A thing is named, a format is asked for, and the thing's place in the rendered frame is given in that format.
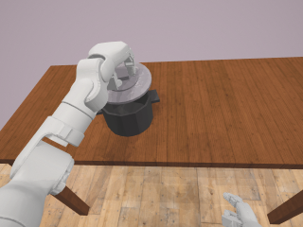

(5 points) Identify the robot left forearm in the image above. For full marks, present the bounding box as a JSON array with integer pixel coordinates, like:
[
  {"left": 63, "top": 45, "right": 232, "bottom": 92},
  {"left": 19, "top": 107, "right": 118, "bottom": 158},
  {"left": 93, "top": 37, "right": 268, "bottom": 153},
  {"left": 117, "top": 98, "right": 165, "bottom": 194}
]
[{"left": 9, "top": 52, "right": 115, "bottom": 179}]

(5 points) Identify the left robot hand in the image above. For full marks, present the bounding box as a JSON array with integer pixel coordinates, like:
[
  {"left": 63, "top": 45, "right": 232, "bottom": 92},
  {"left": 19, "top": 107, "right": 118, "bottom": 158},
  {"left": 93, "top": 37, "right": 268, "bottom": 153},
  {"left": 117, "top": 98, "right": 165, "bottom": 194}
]
[{"left": 88, "top": 41, "right": 136, "bottom": 91}]

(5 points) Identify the knob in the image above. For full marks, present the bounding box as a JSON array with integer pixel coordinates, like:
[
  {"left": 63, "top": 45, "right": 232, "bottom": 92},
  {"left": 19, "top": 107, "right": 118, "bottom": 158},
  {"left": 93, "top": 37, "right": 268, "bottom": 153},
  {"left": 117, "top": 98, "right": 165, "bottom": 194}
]
[{"left": 115, "top": 66, "right": 130, "bottom": 81}]

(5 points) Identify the robot left upper arm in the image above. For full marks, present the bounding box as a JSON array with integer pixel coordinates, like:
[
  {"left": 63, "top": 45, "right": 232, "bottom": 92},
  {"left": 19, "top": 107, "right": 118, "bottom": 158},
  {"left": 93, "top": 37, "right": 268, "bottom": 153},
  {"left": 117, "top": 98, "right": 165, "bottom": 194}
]
[{"left": 0, "top": 140, "right": 75, "bottom": 227}]

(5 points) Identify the table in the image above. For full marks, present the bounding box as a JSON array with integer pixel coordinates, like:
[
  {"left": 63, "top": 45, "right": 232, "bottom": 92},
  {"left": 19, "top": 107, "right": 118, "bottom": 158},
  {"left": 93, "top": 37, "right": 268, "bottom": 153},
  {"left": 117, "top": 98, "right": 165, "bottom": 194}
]
[{"left": 0, "top": 57, "right": 303, "bottom": 225}]

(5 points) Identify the lid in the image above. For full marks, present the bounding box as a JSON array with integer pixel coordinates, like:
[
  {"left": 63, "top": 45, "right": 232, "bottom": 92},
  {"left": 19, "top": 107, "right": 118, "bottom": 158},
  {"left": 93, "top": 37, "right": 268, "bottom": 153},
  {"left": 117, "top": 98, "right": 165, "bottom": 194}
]
[{"left": 107, "top": 61, "right": 152, "bottom": 105}]

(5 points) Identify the right robot hand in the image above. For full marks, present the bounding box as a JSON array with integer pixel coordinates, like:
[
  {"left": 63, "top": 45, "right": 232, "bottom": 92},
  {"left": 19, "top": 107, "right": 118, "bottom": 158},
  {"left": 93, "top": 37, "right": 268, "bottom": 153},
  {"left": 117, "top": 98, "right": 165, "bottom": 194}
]
[{"left": 222, "top": 192, "right": 258, "bottom": 227}]

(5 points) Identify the pot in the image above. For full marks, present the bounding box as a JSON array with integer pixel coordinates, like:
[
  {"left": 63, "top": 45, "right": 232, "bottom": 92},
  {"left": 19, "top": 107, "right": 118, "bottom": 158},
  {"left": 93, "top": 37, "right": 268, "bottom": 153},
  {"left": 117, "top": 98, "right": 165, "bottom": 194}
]
[{"left": 96, "top": 89, "right": 160, "bottom": 137}]

